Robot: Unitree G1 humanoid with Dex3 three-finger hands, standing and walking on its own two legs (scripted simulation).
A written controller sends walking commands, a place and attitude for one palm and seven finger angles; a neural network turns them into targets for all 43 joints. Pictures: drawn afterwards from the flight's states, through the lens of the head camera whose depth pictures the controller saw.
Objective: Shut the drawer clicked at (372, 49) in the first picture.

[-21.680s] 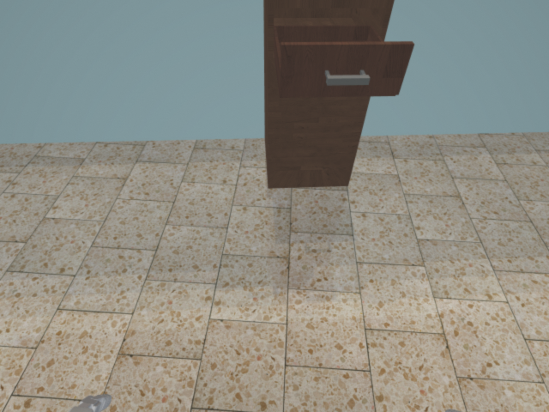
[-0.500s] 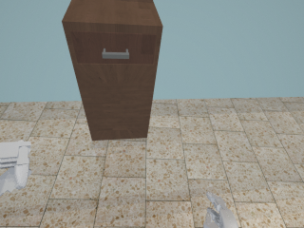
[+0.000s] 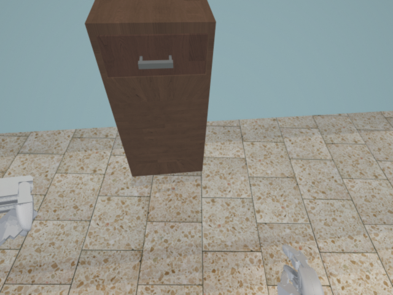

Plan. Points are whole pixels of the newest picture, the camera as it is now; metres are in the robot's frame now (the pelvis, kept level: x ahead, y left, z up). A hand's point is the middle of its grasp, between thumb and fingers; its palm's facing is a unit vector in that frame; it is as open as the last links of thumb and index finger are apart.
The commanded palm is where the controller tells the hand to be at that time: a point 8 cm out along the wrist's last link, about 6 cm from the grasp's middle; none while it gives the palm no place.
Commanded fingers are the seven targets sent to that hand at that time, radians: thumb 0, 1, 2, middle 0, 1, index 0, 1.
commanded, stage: let the arm hang, fingers relaxed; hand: left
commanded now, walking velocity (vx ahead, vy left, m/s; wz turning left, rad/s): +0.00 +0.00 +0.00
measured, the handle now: (155, 61) +0.87 +0.17 +0.01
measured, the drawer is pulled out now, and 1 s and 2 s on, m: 0.00 0.00 0.00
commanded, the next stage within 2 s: look to check the result in 1.10 s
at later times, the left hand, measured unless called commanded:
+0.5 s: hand out of the picture -0.05 +0.20 -0.17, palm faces +0.07 -0.97 -0.24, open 4.5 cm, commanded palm none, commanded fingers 0.00 0.90 0.90 -0.36 -0.47 -0.36 -0.47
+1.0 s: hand out of the picture +0.03 +0.17 -0.17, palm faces +0.03 -0.98 -0.20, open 7.4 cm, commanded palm none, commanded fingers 0.00 0.90 0.90 -0.20 -0.30 -0.20 -0.30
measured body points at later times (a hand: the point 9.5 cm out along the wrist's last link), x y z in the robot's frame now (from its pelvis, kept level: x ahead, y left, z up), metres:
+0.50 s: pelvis +0.00 +0.00 +0.00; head +0.02 +0.01 +0.45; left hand -0.06 +0.25 -0.15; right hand +0.03 -0.25 -0.15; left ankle +0.07 +0.10 -0.74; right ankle -0.04 -0.10 -0.74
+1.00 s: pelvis +0.01 -0.01 +0.00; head +0.01 -0.01 +0.45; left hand +0.03 +0.22 -0.15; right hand +0.02 -0.24 -0.16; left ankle +0.07 +0.10 -0.74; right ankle -0.04 -0.10 -0.74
